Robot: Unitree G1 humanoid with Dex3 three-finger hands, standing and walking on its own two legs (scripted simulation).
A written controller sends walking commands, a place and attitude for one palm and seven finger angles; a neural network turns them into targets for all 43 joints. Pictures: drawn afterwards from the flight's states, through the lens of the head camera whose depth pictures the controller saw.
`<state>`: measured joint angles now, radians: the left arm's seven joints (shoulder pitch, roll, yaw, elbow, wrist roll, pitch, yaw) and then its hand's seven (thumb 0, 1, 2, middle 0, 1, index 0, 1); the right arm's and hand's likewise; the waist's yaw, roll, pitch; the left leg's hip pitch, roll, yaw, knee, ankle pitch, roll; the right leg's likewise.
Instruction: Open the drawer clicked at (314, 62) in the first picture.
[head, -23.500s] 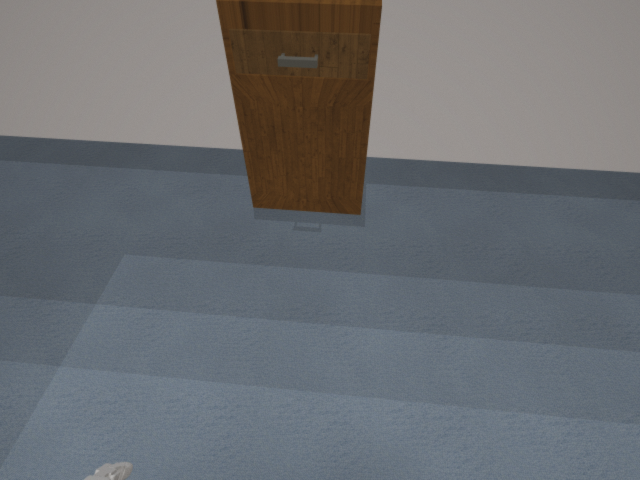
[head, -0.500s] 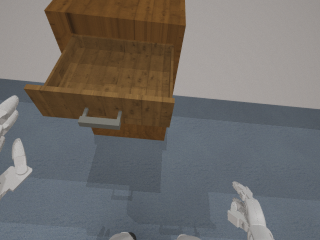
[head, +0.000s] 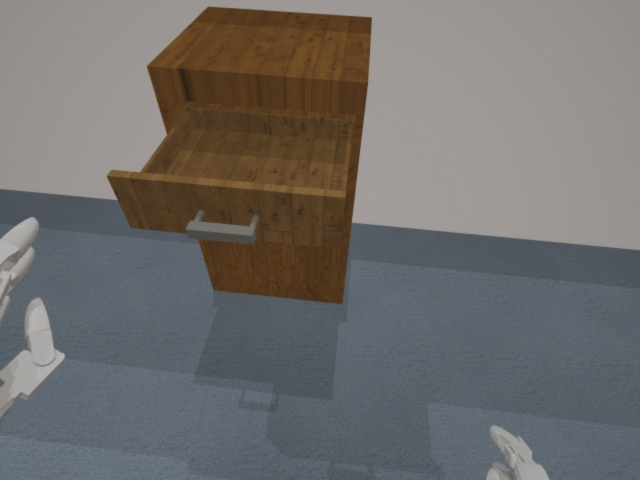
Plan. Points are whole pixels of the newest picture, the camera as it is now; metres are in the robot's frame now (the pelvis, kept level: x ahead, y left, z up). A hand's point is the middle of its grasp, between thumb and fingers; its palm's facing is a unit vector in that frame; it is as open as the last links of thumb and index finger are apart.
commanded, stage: stop stepping back and stand still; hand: left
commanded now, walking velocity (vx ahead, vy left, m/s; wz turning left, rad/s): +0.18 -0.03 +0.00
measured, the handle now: (224, 224) +0.58 +0.20 -0.05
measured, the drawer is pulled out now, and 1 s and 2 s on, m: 0.30 0.30 0.30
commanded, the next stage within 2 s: let the arm hang, fingers relaxed in 0.82 s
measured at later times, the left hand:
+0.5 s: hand (68, 354) +0.19 +0.23 +0.17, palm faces +0.38 -0.82 -0.42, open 7.4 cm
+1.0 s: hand (83, 372) +0.22 +0.27 +0.07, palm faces +0.22 -0.85 -0.48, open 7.4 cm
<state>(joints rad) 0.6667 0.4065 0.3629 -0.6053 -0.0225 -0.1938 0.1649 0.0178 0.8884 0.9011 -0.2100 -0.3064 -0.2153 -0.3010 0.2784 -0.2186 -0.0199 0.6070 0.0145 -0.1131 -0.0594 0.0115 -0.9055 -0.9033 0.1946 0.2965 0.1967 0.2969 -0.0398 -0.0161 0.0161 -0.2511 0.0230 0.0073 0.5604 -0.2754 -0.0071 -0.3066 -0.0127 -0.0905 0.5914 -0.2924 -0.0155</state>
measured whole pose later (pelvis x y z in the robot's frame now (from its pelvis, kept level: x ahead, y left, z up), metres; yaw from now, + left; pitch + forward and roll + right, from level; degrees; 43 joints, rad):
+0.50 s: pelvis +0.01 -0.01 +0.00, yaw +2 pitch -1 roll -1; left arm 0.65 0.36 0.33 -0.60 -0.04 -0.20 0.17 0.02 0.89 0.90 -0.21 -0.31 -0.22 -0.30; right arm 0.22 -0.20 0.01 0.62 0.01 -0.08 -0.04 0.01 -0.90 -0.90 0.20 0.30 0.20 0.30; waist -0.02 0.01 0.04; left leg -0.26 0.03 -0.02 0.55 -0.28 -0.01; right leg -0.24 0.04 -0.08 0.49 -0.24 -0.06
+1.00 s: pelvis +0.02 +0.02 +0.01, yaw +2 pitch +1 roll -1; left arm 0.45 0.38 0.20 -0.16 0.01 -0.14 0.07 0.01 0.89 0.90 -0.20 -0.31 -0.21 -0.30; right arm 0.14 -0.24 -0.02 0.70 0.00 -0.08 0.01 0.01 -0.90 -0.90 0.20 0.30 0.20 0.30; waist 0.01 0.04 0.02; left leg -0.28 -0.01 0.00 0.53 -0.27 0.02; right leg -0.28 0.01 -0.06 0.50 -0.24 -0.02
